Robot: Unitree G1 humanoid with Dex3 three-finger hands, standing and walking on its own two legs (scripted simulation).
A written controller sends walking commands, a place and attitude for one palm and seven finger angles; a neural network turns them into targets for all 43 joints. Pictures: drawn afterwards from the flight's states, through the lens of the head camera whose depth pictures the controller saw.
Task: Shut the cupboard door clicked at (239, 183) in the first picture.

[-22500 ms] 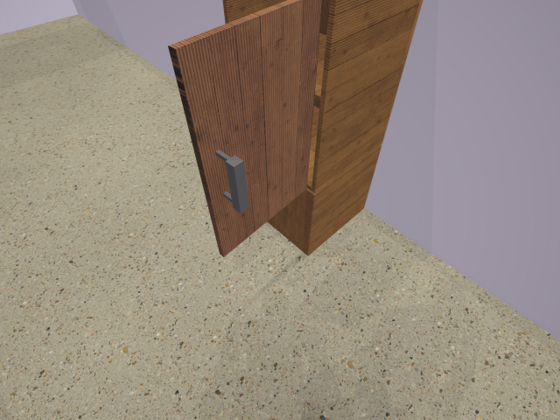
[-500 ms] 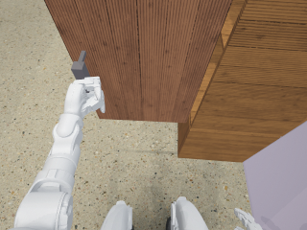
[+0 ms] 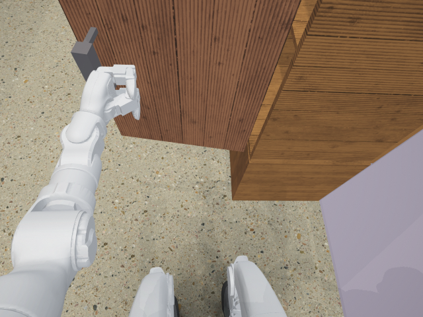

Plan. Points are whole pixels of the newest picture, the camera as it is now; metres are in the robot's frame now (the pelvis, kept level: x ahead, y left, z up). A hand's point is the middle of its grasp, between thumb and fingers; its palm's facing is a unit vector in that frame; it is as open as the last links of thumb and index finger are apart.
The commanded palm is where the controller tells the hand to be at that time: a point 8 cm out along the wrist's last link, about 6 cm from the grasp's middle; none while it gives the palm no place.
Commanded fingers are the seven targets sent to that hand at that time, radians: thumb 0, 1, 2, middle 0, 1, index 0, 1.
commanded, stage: push the door shut along its arc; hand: left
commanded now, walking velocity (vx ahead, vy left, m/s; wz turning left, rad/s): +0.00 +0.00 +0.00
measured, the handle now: (100, 70) +0.58 +0.17 +0.07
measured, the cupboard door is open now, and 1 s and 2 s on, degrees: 82 68 61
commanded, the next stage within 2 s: pull the fist back off the door in 1.02 s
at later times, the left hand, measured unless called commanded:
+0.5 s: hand (148, 75) +0.56 +0.08 +0.07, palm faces -0.36 -0.93 -0.06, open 2.9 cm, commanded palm +0.57 +0.11 +0.07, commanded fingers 0.00 0.90 0.90 -1.30 -1.50 -1.30 -1.50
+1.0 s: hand (162, 61) +0.59 +0.05 +0.07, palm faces -0.43 -0.90 -0.06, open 3.5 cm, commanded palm +0.62 +0.06 +0.07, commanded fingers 0.00 0.90 0.90 -1.30 -1.50 -1.30 -1.50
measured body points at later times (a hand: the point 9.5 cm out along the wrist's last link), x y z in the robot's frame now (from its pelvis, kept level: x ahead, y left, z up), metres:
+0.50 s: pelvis +0.01 +0.00 -0.01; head +0.18 +0.01 +0.40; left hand +0.57 +0.13 +0.07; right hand -0.02 -0.26 -0.12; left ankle +0.03 +0.11 -0.62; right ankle +0.05 -0.12 -0.62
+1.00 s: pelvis +0.00 +0.00 -0.03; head +0.20 +0.02 +0.37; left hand +0.61 +0.10 +0.08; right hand -0.03 -0.26 -0.13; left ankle +0.03 +0.11 -0.62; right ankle +0.05 -0.12 -0.62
